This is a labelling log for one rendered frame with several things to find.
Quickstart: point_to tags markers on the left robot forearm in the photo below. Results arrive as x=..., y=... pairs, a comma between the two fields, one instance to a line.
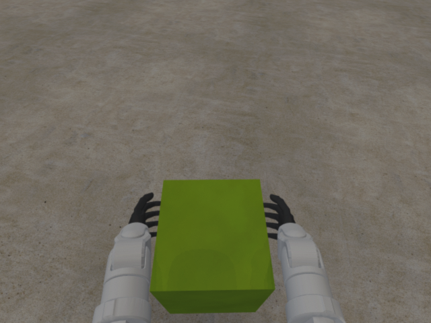
x=127, y=278

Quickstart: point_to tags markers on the right robot hand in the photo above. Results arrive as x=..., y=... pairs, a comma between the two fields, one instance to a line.
x=283, y=216

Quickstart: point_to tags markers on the carton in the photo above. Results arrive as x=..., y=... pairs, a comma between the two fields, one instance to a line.
x=212, y=250

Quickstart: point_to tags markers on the right robot forearm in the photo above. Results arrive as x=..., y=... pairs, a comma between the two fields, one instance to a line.
x=309, y=295

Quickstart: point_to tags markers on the left robot hand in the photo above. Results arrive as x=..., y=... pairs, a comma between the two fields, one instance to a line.
x=139, y=215

